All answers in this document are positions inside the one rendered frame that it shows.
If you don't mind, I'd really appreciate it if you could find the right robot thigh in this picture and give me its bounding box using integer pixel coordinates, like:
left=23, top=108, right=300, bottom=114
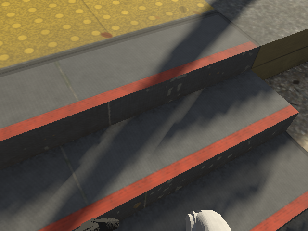
left=185, top=210, right=232, bottom=231

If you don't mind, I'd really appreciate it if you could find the robot left hand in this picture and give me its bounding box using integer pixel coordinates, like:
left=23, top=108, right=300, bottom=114
left=74, top=218, right=119, bottom=231

